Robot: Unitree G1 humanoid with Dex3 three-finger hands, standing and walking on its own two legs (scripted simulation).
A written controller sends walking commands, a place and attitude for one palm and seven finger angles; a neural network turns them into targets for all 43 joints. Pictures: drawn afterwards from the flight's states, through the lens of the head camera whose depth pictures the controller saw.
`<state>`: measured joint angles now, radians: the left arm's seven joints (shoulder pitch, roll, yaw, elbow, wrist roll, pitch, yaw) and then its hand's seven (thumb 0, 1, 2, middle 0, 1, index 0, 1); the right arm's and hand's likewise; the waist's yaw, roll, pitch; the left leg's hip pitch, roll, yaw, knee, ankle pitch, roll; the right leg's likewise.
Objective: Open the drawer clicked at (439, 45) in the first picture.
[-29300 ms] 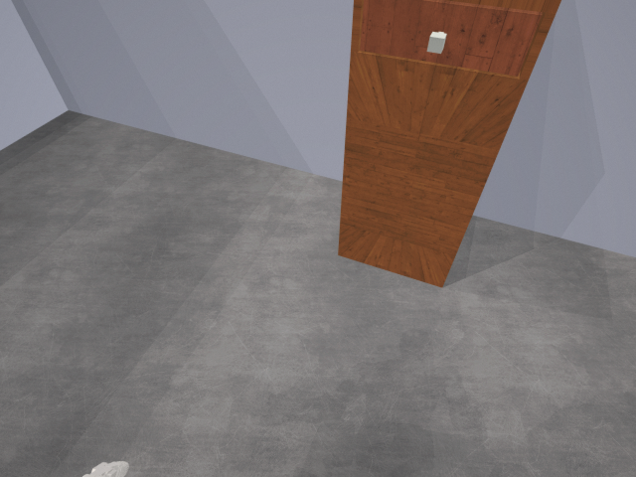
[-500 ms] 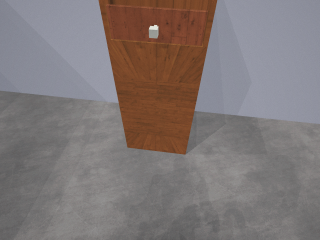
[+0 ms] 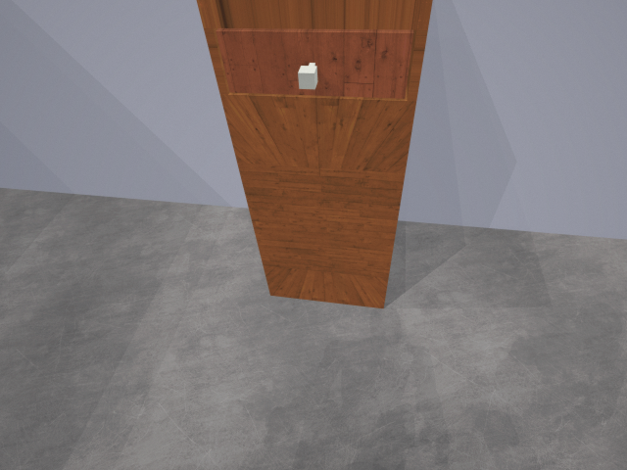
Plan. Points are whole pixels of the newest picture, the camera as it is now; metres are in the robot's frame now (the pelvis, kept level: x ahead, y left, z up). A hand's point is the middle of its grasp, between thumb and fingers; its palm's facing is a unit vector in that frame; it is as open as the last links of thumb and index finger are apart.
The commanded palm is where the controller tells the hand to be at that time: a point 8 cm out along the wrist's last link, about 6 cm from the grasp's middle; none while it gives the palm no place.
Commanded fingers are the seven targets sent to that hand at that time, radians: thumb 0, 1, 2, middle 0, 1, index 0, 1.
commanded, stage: let the arm hang, fingers relaxed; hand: left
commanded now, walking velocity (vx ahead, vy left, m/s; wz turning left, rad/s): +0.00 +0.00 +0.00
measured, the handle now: (309, 73) +0.80 +0.04 +0.13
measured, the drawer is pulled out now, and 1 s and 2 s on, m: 0.00 0.00 0.00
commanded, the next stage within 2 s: look to check the result in 0.28 s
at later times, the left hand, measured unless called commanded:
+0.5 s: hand out of the picture +0.06 +0.22 -0.15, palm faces -0.02 -0.95 -0.32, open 7.4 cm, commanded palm none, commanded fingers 0.00 0.90 0.90 -0.20 -0.30 -0.20 -0.30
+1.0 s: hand out of the picture +0.09 +0.23 -0.15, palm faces -0.02 -0.94 -0.33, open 7.4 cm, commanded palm none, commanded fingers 0.00 0.90 0.90 -0.20 -0.30 -0.20 -0.30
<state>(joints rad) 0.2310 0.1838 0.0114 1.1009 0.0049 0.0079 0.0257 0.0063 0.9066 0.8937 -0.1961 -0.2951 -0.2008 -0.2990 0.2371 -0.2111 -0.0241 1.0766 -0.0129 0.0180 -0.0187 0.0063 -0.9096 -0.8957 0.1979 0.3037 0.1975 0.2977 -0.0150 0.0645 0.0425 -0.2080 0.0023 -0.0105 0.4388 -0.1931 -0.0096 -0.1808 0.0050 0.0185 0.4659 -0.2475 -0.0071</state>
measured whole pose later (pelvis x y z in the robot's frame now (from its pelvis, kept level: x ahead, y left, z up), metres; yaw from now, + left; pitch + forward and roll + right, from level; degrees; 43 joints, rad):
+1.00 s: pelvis +0.01 +0.00 +0.01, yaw +0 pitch -2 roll +0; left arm 0.11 0.29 0.01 1.10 0.01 0.00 0.01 0.01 0.90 0.89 -0.20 -0.30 -0.20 -0.30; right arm 0.12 -0.30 -0.02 1.09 -0.01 0.01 -0.01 0.01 -0.91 -0.90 0.20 0.30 0.20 0.30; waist -0.01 0.03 0.08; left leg -0.15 0.01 -0.01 0.35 -0.16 -0.02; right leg -0.12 0.01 0.02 0.36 -0.21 -0.01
